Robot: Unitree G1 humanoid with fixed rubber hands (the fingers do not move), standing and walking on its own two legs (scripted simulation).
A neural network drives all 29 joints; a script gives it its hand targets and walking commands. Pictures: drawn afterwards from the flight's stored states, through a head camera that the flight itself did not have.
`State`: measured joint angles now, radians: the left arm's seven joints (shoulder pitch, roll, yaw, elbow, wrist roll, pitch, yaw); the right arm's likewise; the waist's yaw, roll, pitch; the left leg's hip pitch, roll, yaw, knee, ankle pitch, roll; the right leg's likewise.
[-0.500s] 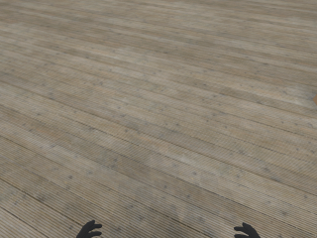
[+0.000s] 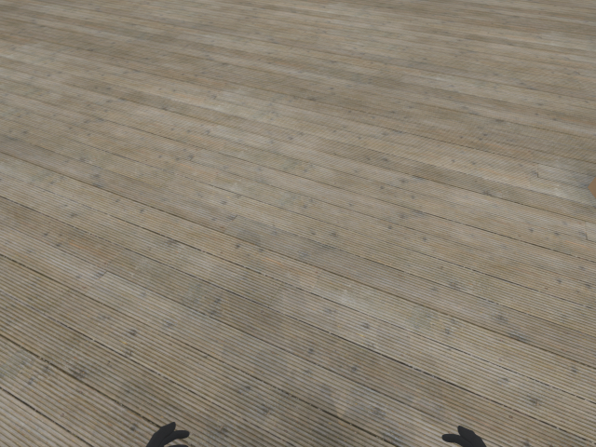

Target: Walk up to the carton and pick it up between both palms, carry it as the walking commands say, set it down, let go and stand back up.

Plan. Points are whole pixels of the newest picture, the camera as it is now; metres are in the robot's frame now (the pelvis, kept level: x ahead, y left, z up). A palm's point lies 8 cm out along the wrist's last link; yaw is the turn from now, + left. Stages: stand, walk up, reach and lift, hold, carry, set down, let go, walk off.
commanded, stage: stand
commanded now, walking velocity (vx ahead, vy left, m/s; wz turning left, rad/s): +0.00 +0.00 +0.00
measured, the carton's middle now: out of the picture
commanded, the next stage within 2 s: walk up in 1.14 s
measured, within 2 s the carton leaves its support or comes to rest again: neither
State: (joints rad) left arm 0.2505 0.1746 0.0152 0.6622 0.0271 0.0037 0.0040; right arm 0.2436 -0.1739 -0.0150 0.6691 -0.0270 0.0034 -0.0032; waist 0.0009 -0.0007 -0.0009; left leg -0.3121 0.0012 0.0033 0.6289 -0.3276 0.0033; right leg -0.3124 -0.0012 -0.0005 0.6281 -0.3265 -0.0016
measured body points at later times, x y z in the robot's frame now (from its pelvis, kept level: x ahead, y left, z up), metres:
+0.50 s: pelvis +0.00 +0.00 +0.00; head +0.01 +0.00 +0.45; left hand +0.11 +0.23 -0.12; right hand +0.11 -0.23 -0.12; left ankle +0.00 +0.12 -0.73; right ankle +0.00 -0.12 -0.73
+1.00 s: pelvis +0.00 +0.00 +0.01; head +0.01 +0.00 +0.46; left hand +0.08 +0.24 -0.13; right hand +0.08 -0.24 -0.13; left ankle +0.00 +0.12 -0.73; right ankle +0.00 -0.12 -0.73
